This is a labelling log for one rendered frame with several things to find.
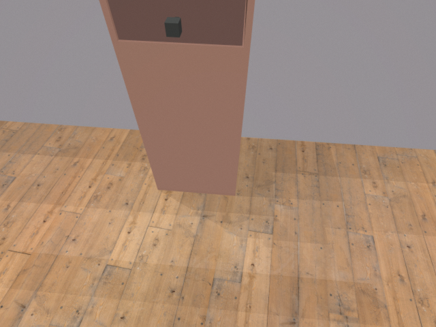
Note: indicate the drawer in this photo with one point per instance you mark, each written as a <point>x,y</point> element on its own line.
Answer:
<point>203,21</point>

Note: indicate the cabinet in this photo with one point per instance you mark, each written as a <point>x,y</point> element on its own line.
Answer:
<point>188,100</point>

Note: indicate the handle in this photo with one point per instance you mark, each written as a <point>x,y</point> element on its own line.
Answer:
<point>173,27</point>

